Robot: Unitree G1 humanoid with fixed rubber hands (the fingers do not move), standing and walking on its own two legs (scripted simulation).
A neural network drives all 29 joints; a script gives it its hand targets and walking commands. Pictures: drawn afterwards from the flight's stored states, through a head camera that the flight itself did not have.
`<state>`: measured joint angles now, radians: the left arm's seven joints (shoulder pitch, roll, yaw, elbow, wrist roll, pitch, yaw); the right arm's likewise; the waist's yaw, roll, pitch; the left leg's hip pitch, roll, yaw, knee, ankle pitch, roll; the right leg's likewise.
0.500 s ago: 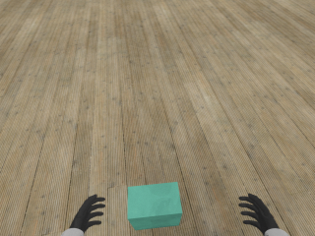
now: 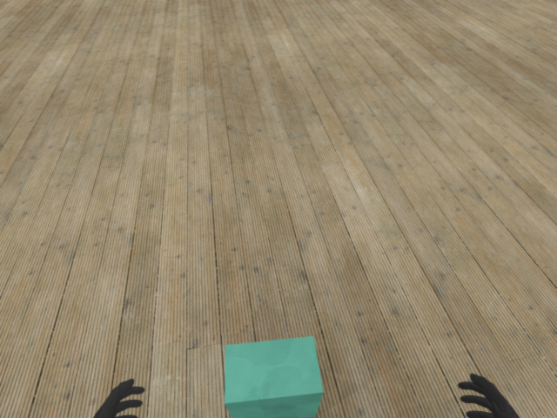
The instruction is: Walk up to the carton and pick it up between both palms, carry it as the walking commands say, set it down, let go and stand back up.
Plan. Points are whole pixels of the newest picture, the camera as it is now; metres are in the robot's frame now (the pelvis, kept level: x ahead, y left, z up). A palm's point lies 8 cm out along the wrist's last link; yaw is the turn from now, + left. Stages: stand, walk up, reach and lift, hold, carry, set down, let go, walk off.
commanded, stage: stand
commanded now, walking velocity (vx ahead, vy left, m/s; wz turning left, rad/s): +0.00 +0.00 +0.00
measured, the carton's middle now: (273, 383) +0.35 +0.06 -0.63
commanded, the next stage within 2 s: none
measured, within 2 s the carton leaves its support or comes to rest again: neither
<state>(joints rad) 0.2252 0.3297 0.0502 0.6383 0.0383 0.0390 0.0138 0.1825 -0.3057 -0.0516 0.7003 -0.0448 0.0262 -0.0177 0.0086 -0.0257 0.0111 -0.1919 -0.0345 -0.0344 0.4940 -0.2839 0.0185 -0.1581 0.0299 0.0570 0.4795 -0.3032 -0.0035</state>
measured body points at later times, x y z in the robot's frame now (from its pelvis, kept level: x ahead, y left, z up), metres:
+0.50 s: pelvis +0.00 +0.01 +0.00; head +0.00 +0.02 +0.45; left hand +0.12 +0.31 -0.10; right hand +0.12 -0.30 -0.10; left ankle -0.01 +0.11 -0.74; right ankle -0.03 -0.12 -0.74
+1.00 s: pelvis -0.01 +0.00 +0.01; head -0.02 +0.01 +0.46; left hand +0.09 +0.31 -0.11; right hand +0.09 -0.31 -0.10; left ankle -0.01 +0.11 -0.74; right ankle -0.03 -0.12 -0.74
